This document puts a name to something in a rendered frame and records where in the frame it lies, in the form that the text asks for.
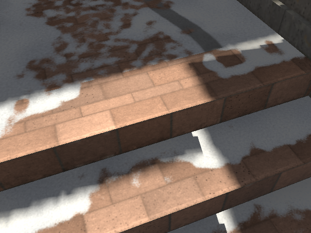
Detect stairs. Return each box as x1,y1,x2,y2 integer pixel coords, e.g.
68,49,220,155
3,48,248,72
0,72,311,233

